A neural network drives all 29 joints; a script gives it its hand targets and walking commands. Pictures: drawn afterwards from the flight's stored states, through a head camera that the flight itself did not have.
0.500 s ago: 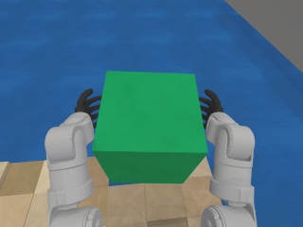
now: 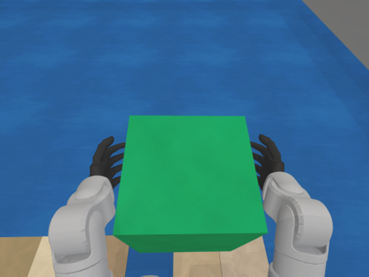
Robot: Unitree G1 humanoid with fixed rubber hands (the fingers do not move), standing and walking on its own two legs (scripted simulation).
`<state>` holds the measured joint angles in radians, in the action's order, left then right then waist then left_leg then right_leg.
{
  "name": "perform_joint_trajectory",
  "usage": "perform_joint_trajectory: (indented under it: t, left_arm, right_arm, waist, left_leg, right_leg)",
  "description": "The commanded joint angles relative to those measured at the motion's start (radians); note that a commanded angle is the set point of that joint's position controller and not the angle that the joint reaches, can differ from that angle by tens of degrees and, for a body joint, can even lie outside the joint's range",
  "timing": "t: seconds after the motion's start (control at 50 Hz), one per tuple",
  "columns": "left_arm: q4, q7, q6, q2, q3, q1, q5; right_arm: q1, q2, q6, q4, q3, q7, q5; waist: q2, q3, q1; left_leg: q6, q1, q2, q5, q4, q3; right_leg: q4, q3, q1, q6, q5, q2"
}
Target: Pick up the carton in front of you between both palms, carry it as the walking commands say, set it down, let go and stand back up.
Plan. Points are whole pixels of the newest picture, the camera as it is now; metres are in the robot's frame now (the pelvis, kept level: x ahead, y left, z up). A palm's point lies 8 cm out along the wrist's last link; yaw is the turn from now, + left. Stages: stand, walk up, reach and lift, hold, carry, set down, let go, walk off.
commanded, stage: carry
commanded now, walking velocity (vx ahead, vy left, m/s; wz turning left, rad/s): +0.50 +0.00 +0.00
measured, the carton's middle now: (186, 191) +0.27 +0.02 +0.05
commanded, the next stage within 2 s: none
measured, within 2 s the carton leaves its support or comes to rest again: neither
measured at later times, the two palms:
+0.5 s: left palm (132, 77) +0.67 +0.21 +0.05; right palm (227, 83) +0.64 -0.09 +0.05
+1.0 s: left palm (144, 34) +0.96 +0.22 +0.05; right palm (217, 35) +0.98 -0.08 +0.04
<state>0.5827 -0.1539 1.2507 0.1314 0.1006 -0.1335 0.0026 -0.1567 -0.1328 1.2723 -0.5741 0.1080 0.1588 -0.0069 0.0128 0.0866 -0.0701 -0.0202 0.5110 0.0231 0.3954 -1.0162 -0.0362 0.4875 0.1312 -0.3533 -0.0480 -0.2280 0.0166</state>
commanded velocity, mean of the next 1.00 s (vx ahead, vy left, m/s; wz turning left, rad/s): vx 0.50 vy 0.00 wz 0.00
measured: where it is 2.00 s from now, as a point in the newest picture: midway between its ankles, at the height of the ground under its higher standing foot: (183, 123)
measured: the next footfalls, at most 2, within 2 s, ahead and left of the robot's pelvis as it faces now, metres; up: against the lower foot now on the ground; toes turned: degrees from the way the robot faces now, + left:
left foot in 0.30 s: +0.33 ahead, +0.14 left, -0.05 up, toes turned +4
right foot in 0.74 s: +0.66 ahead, +0.00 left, -0.05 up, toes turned -6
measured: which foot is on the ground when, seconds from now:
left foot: up 0.00-0.28, down 0.30-0.72, up 0.74-1.00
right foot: down 0.00-0.28, up 0.30-0.72, down 0.74-1.00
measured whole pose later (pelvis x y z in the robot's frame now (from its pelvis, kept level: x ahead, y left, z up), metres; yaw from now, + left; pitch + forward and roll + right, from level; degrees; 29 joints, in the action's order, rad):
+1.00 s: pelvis +0.64 +0.05 -0.05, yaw +1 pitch +5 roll +2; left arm 0.15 -0.15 1.00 0.11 0.21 -0.39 -0.01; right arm -0.38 -0.14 1.02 -0.18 0.23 0.15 -0.05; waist -0.01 0.01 -0.06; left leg -0.02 0.65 0.04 0.33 -1.01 -0.03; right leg 0.43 0.13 -0.26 -0.11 -0.26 -0.03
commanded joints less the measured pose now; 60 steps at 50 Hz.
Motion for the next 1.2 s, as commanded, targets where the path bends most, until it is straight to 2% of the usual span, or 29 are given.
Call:
perform_joint_trajectory:
  t: [0.0, 0.1, 0.16, 0.2, 0.24, 0.26, 0.28, 0.3, 0.32, 0.34, 0.36, 0.38, 0.42, 0.5, 0.62, 0.66, 0.68, 0.7, 0.72, 0.74, 0.76, 0.78, 0.8, 0.82, 0.84, 0.96, 1.1, 1.14, 1.18]
  left_arm:
    - [0.091, 0.112, -0.003, 0.697, -0.683, -0.489, -0.329]
    - [-0.061, 0.074, -0.01, 0.549, -0.614, -0.627, -0.284]
    - [-0.194, 0.021, -0.017, 0.481, -0.527, -0.731, -0.227]
    - [-0.294, -0.021, -0.024, 0.451, -0.453, -0.782, -0.179]
    - [-0.391, -0.059, -0.034, 0.439, -0.385, -0.827, -0.13]
    - [-0.433, -0.071, -0.038, 0.435, -0.359, -0.843, -0.112]
    - [-0.474, -0.079, -0.043, 0.43, -0.332, -0.867, -0.103]
    - [-0.517, -0.084, -0.043, 0.456, -0.313, -0.891, -0.111]
    - [-0.507, -0.08, -0.05, 0.495, -0.311, -0.933, -0.129]
    - [-0.498, -0.076, -0.062, 0.535, -0.316, -1.021, -0.147]
    - [-0.517, -0.068, -0.075, 0.597, -0.305, -1.083, -0.151]
    - [-0.524, -0.056, -0.092, 0.665, -0.309, -1.105, -0.149]
    - [-0.548, -0.033, -0.124, 0.76, -0.337, -1.135, -0.147]
    - [-0.56, 0.0, -0.176, 0.847, -0.408, -1.037, -0.124]
    - [-0.442, 0.035, -0.223, 0.84, -0.492, -0.856, -0.117]
    - [-0.386, 0.04, -0.233, 0.809, -0.514, -0.822, -0.124]
    - [-0.369, 0.04, -0.238, 0.786, -0.52, -0.797, -0.126]
    - [-0.351, 0.041, -0.241, 0.766, -0.519, -0.78, -0.125]
    - [-0.343, 0.042, -0.24, 0.741, -0.509, -0.751, -0.127]
    - [-0.352, 0.035, -0.239, 0.69, -0.509, -0.765, -0.117]
    - [-0.379, 0.033, -0.238, 0.706, -0.525, -0.724, -0.144]
    - [-0.354, 0.038, -0.242, 0.716, -0.54, -0.736, -0.167]
    - [-0.329, 0.046, -0.245, 0.735, -0.557, -0.778, -0.192]
    - [-0.31, 0.054, -0.249, 0.754, -0.579, -0.822, -0.217]
    - [-0.301, 0.06, -0.253, 0.762, -0.593, -0.851, -0.238]
    - [-0.334, 0.059, -0.243, 0.721, -0.573, -0.808, -0.246]
    - [-0.433, 0.042, -0.201, 0.671, -0.477, -0.722, -0.153]
    - [-0.427, 0.039, -0.192, 0.684, -0.474, -0.707, -0.142]
    - [-0.399, 0.039, -0.18, 0.695, -0.485, -0.678, -0.138]
  right_arm:
    - [-0.387, -0.681, -0.027, -0.032, -0.59, -0.065, 0.178]
    - [-0.515, -0.519, -0.028, 0.07, -0.524, -0.026, 0.137]
    - [-0.642, -0.428, -0.035, 0.168, -0.466, 0.002, 0.141]
    - [-0.717, -0.389, -0.044, 0.248, -0.411, 0.02, 0.147]
    - [-0.766, -0.372, -0.059, 0.347, -0.357, 0.035, 0.156]
    - [-0.777, -0.369, -0.069, 0.4, -0.331, 0.04, 0.16]
    - [-0.794, -0.368, -0.076, 0.444, -0.307, 0.044, 0.163]
    - [-0.86, -0.364, -0.082, 0.48, -0.293, 0.053, 0.166]
    - [-0.944, -0.394, -0.097, 0.486, -0.304, 0.06, 0.176]
    - [-0.991, -0.479, -0.107, 0.486, -0.318, 0.054, 0.191]
    - [-1.043, -0.568, -0.121, 0.477, -0.339, 0.038, 0.214]
    - [-1.129, -0.642, -0.138, 0.456, -0.366, 0.019, 0.236]
    - [-1.187, -0.747, -0.17, 0.45, -0.41, -0.016, 0.263]
    - [-1.067, -0.821, -0.214, 0.476, -0.436, -0.047, 0.229]
    - [-0.865, -0.833, -0.256, 0.397, -0.526, -0.068, 0.204]
    - [-0.833, -0.808, -0.268, 0.354, -0.556, -0.068, 0.207]
    - [-0.83, -0.793, -0.271, 0.332, -0.572, -0.066, 0.209]
    - [-0.827, -0.779, -0.271, 0.318, -0.587, -0.064, 0.214]
    - [-0.841, -0.761, -0.269, 0.306, -0.596, -0.059, 0.216]
    - [-0.779, -0.765, -0.264, 0.317, -0.597, -0.055, 0.203]
    - [-0.769, -0.726, -0.261, 0.317, -0.573, -0.046, 0.194]
    - [-0.784, -0.726, -0.261, 0.309, -0.563, -0.041, 0.193]
    - [-0.797, -0.731, -0.266, 0.308, -0.551, -0.036, 0.183]
    - [-0.794, -0.729, -0.27, 0.319, -0.534, -0.032, 0.167]
    - [-0.785, -0.728, -0.273, 0.33, -0.523, -0.028, 0.151]
    - [-0.7, -0.683, -0.263, 0.365, -0.495, -0.007, 0.095]
    - [-0.718, -0.684, -0.218, 0.403, -0.5, -0.014, 0.11]
    - [-0.717, -0.7, -0.208, 0.395, -0.51, -0.022, 0.127]
    - [-0.677, -0.712, -0.2, 0.387, -0.515, -0.029, 0.141]
  waist:
    - [-0.132, 0.279, 0.023]
    - [-0.122, 0.176, 0.023]
    - [-0.115, 0.118, 0.031]
    - [-0.108, 0.093, 0.044]
    - [-0.048, 0.152, 0.103]
    - [0.03, 0.231, 0.135]
    - [0.169, 0.261, 0.138]
    - [0.341, 0.269, 0.074]
    - [0.421, 0.359, 0.137]
    - [0.271, 0.32, 0.128]
    - [0.13, 0.31, 0.126]
    - [0.125, 0.338, 0.116]
    - [0.105, 0.368, 0.106]
    - [0.099, 0.379, 0.125]
    - [0.107, 0.3, 0.156]
    - [0.142, 0.319, 0.121]
    - [0.138, 0.372, 0.07]
    - [0.091, 0.433, 0.015]
    - [-0.026, 0.479, -0.018]
    - [-0.279, 0.566, 0.028]
    - [-0.252, 0.561, -0.001]
    - [-0.206, 0.489, -0.009]
    - [-0.102, 0.443, 0.004]
    - [-0.055, 0.405, 0.013]
    - [-0.051, 0.402, 0.02]
    - [-0.09, 0.324, 0.029]
    - [-0.148, 0.186, 0.017]
    - [-0.17, 0.182, 0.04]
    - [-0.168, 0.253, 0.084]
  left_leg:
    - [-0.001, 0.1, 0.047, -0.133, 0.185, 0.023]
    - [0.003, -0.03, 0.052, -0.464, 0.454, 0.001]
    - [-0.013, -0.03, 0.066, -0.498, 0.498, 0.001]
    - [-0.024, -0.043, 0.067, -0.475, 0.53, -0.024]
    - [-0.018, -0.24, 0.023, -0.446, 0.602, -0.107]
    - [0.011, -0.417, -0.006, -0.368, 0.58, -0.138]
    - [0.035, -0.53, 0.104, -0.422, 0.498, 0.046]
    - [0.002, -0.615, 0.246, -0.728, 0.474, 0.318]
    - [-0.166, -0.76, 0.338, -0.359, 0.608, 0.599]
    - [-0.209, -0.719, 0.345, -0.231, 0.646, 0.615]
    - [-0.192, -0.656, 0.299, -0.244, 0.636, 0.548]
    - [-0.208, -0.634, 0.313, -0.349, 0.611, 0.505]
    - [-0.199, -0.587, 0.291, -0.388, 0.617, 0.381]
    - [-0.198, -0.7, 0.24, -0.606, 0.595, 0.236]
    - [-0.131, -0.713, 0.112, -0.957, 0.561, 0.026]
    - [-0.096, -0.656, 0.121, -1.107, 0.497, -0.001]
    - [-0.063, -0.61, 0.118, -1.144, 0.377, -0.047]
    - [-0.041, -0.504, 0.096, -1.017, 0.214, -0.083]
    - [-0.032, -0.301, 0.055, -0.636, 0.036, -0.063]
    - [0.006, 0.031, -0.109, 0.088, -0.254, -0.005]
    - [-0.02, 0.137, -0.1, 0.127, -0.409, 0.073]
    - [-0.036, 0.206, -0.059, 0.094, -0.421, 0.082]
    - [-0.039, 0.225, -0.035, 0.049, -0.373, 0.077]
    - [-0.037, 0.218, -0.014, 0.019, -0.314, 0.068]
    - [-0.033, 0.188, -0.003, 0.0, -0.27, 0.066]
    - [0.012, 0.223, 0.03, -0.097, 0.051, -0.007]
    - [0.006, 0.118, -0.015, -0.363, 0.439, -0.128]
    - [-0.014, 0.021, -0.029, -0.391, 0.511, -0.148]
    - [-0.018, -0.231, -0.082, -0.382, 0.604, -0.21]
  right_leg:
    - [-0.186, -0.3, 0.323, -0.157, 0.265, 0.259]
    - [-0.212, -0.165, 0.191, -0.107, 0.093, 0.211]
    - [-0.165, -0.16, 0.192, -0.088, 0.008, 0.215]
    - [-0.098, -0.157, 0.223, -0.079, 0.069, 0.211]
    - [0.136, -0.076, 0.23, -0.036, 0.234, 0.143]
    - [0.374, -0.01, 0.184, -0.007, 0.204, 0.079]
    - [0.659, -0.005, 0.006, 0.019, -0.033, 0.025]
    - [0.813, -0.08, -0.161, 0.041, -0.37, -0.037]
    - [0.927, -0.096, -0.403, 0.044, -0.361, -0.077]
    - [0.961, -0.125, -0.472, 0.035, -0.34, -0.024]
    - [0.947, -0.123, -0.47, 0.022, -0.311, -0.007]
    - [0.92, -0.121, -0.461, 0.013, -0.282, 0.015]
    - [0.855, -0.122, -0.431, 0.006, -0.23, 0.046]
    - [0.679, -0.079, -0.538, 0.019, -0.106, 0.047]
    - [0.11, 0.059, -0.327, 0.008, 0.214, -0.046]
    - [0.007, 0.089, -0.092, -0.02, 0.271, -0.088]
    - [-0.037, 0.104, 0.099, -0.026, 0.292, -0.101]
    - [-0.037, 0.08, 0.31, -0.033, 0.274, -0.072]
    - [0.044, -0.147, 0.516, -0.038, 0.358, 0.097]
    - [0.005, -0.639, 0.763, -0.231, 0.42, 0.374]
    - [-0.064, -0.732, 0.768, -0.283, 0.264, 0.367]
    - [-0.071, -0.637, 0.71, -0.257, 0.276, 0.323]
    - [-0.075, -0.55, 0.64, -0.227, 0.343, 0.298]
    - [-0.085, -0.487, 0.571, -0.202, 0.375, 0.28]
    - [-0.096, -0.444, 0.523, -0.183, 0.361, 0.267]
    - [-0.161, -0.288, 0.465, -0.177, 0.428, 0.233]
    - [-0.183, -0.115, 0.472, -0.094, 0.653, 0.161]
    - [-0.147, -0.084, 0.479, -0.068, 0.78, 0.168]
    - [0.033, -0.006, 0.444, -0.022, 0.886, 0.152]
